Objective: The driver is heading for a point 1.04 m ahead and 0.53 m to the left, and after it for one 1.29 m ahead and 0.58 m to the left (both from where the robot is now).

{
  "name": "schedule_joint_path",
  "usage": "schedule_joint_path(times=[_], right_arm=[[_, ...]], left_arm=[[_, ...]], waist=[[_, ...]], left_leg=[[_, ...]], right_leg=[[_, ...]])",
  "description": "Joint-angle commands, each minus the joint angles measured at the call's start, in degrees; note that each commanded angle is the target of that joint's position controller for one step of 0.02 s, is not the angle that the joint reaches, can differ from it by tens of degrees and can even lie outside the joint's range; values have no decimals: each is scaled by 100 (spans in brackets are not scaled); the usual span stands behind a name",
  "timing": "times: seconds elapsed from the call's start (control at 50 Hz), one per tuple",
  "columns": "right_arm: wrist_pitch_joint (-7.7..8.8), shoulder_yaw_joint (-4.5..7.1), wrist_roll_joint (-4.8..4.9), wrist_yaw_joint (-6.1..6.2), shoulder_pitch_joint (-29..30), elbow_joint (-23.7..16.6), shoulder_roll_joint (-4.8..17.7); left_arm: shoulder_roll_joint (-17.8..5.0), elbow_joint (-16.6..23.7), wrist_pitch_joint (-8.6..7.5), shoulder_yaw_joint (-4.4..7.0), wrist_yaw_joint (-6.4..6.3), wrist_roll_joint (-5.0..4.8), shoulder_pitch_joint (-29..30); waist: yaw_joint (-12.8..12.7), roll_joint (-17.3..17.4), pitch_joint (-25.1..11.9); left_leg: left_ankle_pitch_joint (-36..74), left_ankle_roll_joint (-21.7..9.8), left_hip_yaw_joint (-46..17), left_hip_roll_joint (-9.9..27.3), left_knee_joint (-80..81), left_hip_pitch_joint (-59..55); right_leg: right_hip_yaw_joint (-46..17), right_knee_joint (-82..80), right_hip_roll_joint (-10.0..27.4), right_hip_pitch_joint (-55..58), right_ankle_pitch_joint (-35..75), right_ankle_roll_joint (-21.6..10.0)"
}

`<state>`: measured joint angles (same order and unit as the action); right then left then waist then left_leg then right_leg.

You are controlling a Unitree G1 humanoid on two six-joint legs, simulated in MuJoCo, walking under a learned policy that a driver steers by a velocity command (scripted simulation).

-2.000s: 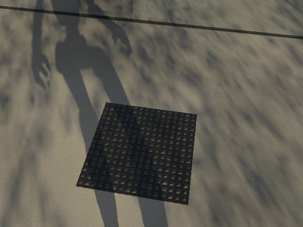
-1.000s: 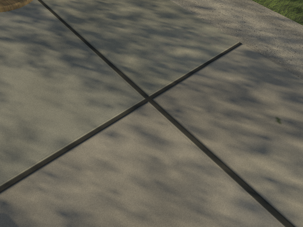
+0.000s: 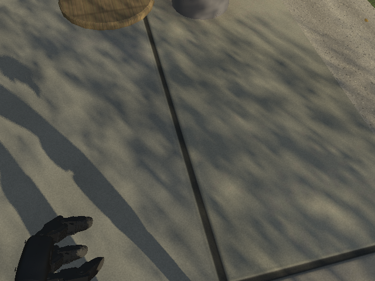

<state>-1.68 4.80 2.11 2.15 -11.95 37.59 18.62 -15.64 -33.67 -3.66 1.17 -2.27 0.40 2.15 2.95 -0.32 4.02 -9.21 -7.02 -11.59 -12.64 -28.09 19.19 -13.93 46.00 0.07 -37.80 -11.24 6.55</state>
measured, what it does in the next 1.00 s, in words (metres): walks ahead, turning left: right foot, then left foot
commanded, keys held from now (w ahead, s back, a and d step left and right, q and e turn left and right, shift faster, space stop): q+shift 0.44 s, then w+q+shift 0.30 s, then w+e+shift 0.26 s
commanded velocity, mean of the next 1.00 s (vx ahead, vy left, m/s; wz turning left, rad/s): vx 0.38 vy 0.00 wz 0.78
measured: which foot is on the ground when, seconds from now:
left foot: down 0.00-0.10, up 0.12-0.52, down 0.54-1.00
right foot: up 0.00-0.10, down 0.12-0.54, up 0.56-0.96, down 0.98-1.00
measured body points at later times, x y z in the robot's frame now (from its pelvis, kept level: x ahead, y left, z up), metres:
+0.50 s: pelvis +0.08 -0.05 +0.00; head +0.11 -0.02 +0.45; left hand +0.10 +0.28 -0.10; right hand +0.36 -0.22 -0.09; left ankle +0.03 +0.06 -0.71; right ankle +0.20 -0.16 -0.73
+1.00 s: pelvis +0.27 +0.11 -0.02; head +0.29 +0.12 +0.43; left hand +0.25 +0.44 -0.10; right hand +0.45 -0.13 -0.14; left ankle +0.02 +0.03 -0.72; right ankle +0.40 +0.10 -0.74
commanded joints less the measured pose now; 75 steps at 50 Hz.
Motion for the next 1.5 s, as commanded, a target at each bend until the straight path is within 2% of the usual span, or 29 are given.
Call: schedule_joint_path(times=[0.02, 0.1, 0.14, 0.16, 0.2, 0.26, 0.46, 0.52, 0.54, 0.56, 0.58, 0.62, 0.66, 0.68, 0.76, 0.9, 0.98, 1.0, 1.02, 1.04, 1.08, 1.16, 1.24, 1.32, 1.38, 1.4, 1.42, 1.44, 1.5], right_arm=[[-109, 250, 10, 142, 160, -535, 749], [-86, 179, -64, 79, 521, -811, 456], [-70, 29, -122, 2, -188, -886, 54], [-12, 146, -133, -120, -689, -872, 607], [-117, 310, -27, -137, -235, -598, 1093], [-224, 171, -64, -90, -42, -721, 650], [-233, 162, -56, -240, 15, -680, 503], [-203, 328, 32, -328, -1479, 77, 620], [-140, 383, 62, -290, -2254, 494, 656], [8, 362, -36, -269, -2451, 476, 960], [301, 314, -155, -338, -1657, -69, 1288], [558, 233, -175, -286, -834, -220, 1033], [498, 138, -99, -170, -742, -195, 791], [363, 208, -438, -254, -762, -83, 1030], [354, 133, -290, -365, -1429, 210, 669], [572, 94, -326, -202, -1973, 632, 696], [578, 92, -425, -110, -1410, 750, 903], [607, 0, -403, -95, -1370, 558, 688], [725, -163, -412, -202, -1317, 278, 73], [806, -166, -538, -217, -618, 161, 338], [919, -201, -528, -302, -164, 114, 498], [657, -339, -687, -381, 156, -147, 267], [621, -533, -521, -518, 1536, -688, 54], [640, -503, -415, -458, 1709, -738, 141], [663, -231, -391, -222, 69, -295, 683], [675, -77, -444, -74, -1061, -68, 1006], [691, 62, -697, 29, -1940, 43, 1419], [645, 110, -674, -47, -1426, 7, 1614], [629, -108, -585, -115, -497, 83, 389]], left_arm=[[-485, 228, 7, 180, 23, -45, -231], [-736, 24, -140, 366, 96, -30, -666], [-961, 120, -22, 386, 30, 251, -911], [-1002, 89, 29, 459, 17, 224, -1022], [-509, 290, 154, 364, -63, 118, -622], [-681, 265, 301, 383, -141, 108, -443], [-1127, -104, 333, 685, -13, -53, -635], [-979, -157, 294, 685, -2, -180, -413], [-642, -131, 320, 615, 21, -107, -193], [41, -17, 304, 443, 136, -73, 25], [-104, 481, 60, 428, 209, -253, 397], [-911, 466, -293, 620, 249, -298, 599], [-866, 181, -356, 663, 242, -57, 227], [-593, -163, 35, 478, 447, 543, -308], [-456, -107, 376, 397, 545, 231, -100], [-572, 167, 240, 327, 615, 175, 796], [-850, -594, 190, 481, 377, 99, -2070], [-1340, -848, 143, 612, 310, 138, -3280], [-1830, -980, 107, 698, 348, 179, -3472], [-1263, -949, 121, 547, 425, 62, -2778], [-1095, -909, 95, 542, 410, 73, -2528], [-815, -1102, -40, 398, 313, -26, -2551], [-962, -1059, -120, 474, 291, -31, -2570], [-1210, -1189, -146, 559, 288, -148, -2833], [-1572, -1204, -131, 632, 258, -80, -2703], [-1385, -1137, -175, 589, 284, -37, -2489], [-395, -935, -218, 352, 261, -101, -2644], [-351, -620, -146, 241, 258, -277, -3018], [-759, -761, 91, 313, 371, 71, -1833]], waist=[[-162, 674, -1389], [-449, 860, -1177], [-7, -1071, -1585], [145, -1691, -2027], [-142, -639, -1290], [-144, -441, -753], [-252, -1040, -1256], [422, -768, -1295], [739, 146, -834], [614, 1670, -35], [378, 1706, 60], [52, 972, 327], [-157, 810, 68], [-142, 1120, -100], [53, 882, -69], [550, 1054, 336], [-1001, 632, -1049], [-1455, -233, -1777], [-1090, -1955, -1886], [-924, -1229, -975], [-727, -57, -516], [-232, -313, 116], [-451, -230, 506], [-600, -246, 2], [265, -173, -1220], [818, -137, -1769], [833, 1150, -2555], [275, 2325, -3030], [181, 385, -879]], left_leg=[[2119, -94, -1176, 994, 114, -382], [450, 117, -1706, 884, -788, -324], [-3299, 670, -236, -101, -2978, 1511], [-3114, 962, 3, 530, -4180, 1832], [-2024, 1189, 301, 1011, -4890, 2049], [-1290, 1198, 867, 1254, -4659, 1745], [-1078, 824, 1509, 1643, -1931, 251], [-1251, 314, 1986, 1283, -991, -1594], [-1902, -10, 1496, 1329, -372, -2188], [-3501, -621, -1119, 2547, 371, -2271], [-4895, -1487, -3806, 3275, 1995, -1919], [-4165, -1138, -3298, 3224, 2286, -1590], [-2908, -745, -2099, 2692, 1953, -1256], [-2350, -455, -1348, 2044, 2050, -803], [-1703, -540, -1092, 1859, 1999, -1014], [-382, -435, -684, 2575, 2238, -2540], [5267, -55, 757, 2276, -859, -1757], [3772, 104, 1035, 1916, -2983, -33], [-1035, 377, 926, 748, -4602, 1997], [-1114, 269, 401, 862, -5085, 2865], [-466, 288, 422, 1497, -4745, 2662], [-761, 737, 678, 1745, -3675, 2297], [491, 1011, 1202, 1536, -1499, 1446], [1408, 847, 1258, 1232, -466, 161], [281, 665, 1236, 999, -232, -1899], [-420, 560, 806, 1591, -464, -3315], [-2806, 266, -1245, 3337, -74, -4689], [-3814, -144, -3985, 4200, 1215, -4582], [-1870, 23, -1404, 3296, 1249, -2439]], right_leg=[[579, -909, -580, 1202, 633, 7], [333, -2554, -199, 2257, 1504, -324], [-1878, -2464, 1996, 4129, 3529, -1766], [-2899, -2529, 2757, 4154, 2938, -2425], [-1295, -2530, 1790, 3383, 1158, -1976], [26, -2853, 1133, 2326, 1018, -1679], [1264, -3023, 1735, 2527, -102, -1649], [1671, -2478, 1520, 1353, -2651, -1097], [2214, -973, 1034, 363, -3114, -779], [2334, 1889, 409, -1586, -2834, -477], [998, 2082, 1, -2681, -2256, -575], [643, 1640, 257, -2386, -817, -768], [764, 895, 267, -1305, 54, -555], [1302, 1028, 178, -554, 368, -385], [1488, 547, 123, -364, 561, -148], [1858, -1196, 254, -373, 335, -810], [2197, -1326, -574, 3362, -427, -1565], [629, -1499, 343, 5252, -2041, -1875], [-2925, -2813, 1541, 6006, -4197, -2475], [-3906, -3409, 1612, 5419, -3500, -2421], [-2308, -3262, 1337, 4364, -2208, -2443], [-1283, -3715, 656, 2885, -1216, -2427], [-618, -4119, 169, 1806, 211, -2206], [-642, -3740, 370, 2416, 2565, -1831], [-477, -1220, 206, 2832, 4460, -1434], [-369, 280, -51, 1973, 3611, -1346], [159, 2392, -539, 635, -363, -1338], [629, 3440, -596, -215, -1634, -1330], [894, 3077, 283, -483, -478, -1309]])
